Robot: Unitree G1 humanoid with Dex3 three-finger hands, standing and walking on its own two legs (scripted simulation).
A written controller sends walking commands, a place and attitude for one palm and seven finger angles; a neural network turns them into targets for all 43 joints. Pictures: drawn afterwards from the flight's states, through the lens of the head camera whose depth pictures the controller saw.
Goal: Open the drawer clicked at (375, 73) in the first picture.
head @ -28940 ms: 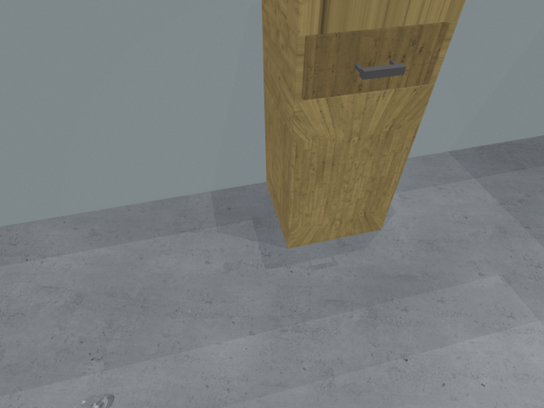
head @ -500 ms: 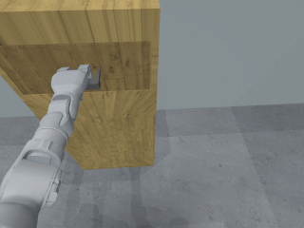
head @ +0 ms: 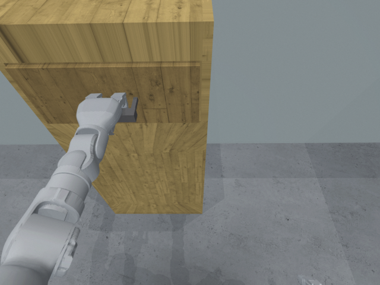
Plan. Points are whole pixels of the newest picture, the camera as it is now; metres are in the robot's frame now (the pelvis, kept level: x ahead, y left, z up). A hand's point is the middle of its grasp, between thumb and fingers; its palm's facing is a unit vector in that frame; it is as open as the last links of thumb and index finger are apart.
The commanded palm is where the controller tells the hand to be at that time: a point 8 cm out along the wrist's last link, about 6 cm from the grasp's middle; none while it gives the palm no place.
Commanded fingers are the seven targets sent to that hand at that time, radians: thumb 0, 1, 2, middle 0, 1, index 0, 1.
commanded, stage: pull the drawer open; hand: left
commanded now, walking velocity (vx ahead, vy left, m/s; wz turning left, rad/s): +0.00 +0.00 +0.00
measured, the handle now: (110, 108) +0.49 +0.19 +0.09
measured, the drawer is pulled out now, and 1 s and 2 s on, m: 0.01 0.16 0.30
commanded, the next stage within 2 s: none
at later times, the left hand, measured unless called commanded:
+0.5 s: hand (106, 135) +0.43 +0.20 +0.06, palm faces +0.01 -0.05 -1.00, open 5.5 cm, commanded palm +0.38 +0.20 +0.12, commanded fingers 0.00 0.90 0.90 -0.40 -1.35 -0.40 -1.35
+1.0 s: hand (92, 188) +0.30 +0.20 +0.06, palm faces +0.04 -0.09 -1.00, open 5.6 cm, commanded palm +0.27 +0.20 +0.12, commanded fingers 0.00 0.90 0.90 -0.40 -1.35 -0.40 -1.35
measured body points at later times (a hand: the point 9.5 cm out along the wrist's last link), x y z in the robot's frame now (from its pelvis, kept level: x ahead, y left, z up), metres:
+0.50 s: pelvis +0.00 +0.00 +0.00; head +0.04 -0.02 +0.45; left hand +0.42 +0.20 +0.12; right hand +0.03 -0.27 -0.13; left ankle +0.00 +0.09 -0.72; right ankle -0.05 -0.10 -0.72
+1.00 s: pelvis -0.01 +0.00 +0.01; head +0.00 -0.03 +0.46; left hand +0.29 +0.20 +0.12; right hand +0.21 -0.22 -0.08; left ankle +0.00 +0.09 -0.72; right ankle -0.05 -0.10 -0.72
